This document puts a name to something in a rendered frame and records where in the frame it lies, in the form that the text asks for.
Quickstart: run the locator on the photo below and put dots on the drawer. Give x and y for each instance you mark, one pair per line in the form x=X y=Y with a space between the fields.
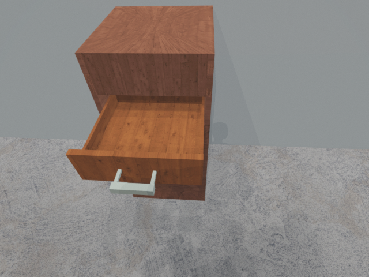
x=139 y=134

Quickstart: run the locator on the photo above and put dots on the cabinet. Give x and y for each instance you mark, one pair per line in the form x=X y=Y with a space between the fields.
x=154 y=51

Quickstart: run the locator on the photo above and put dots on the handle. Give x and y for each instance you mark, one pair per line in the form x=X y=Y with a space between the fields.
x=132 y=188

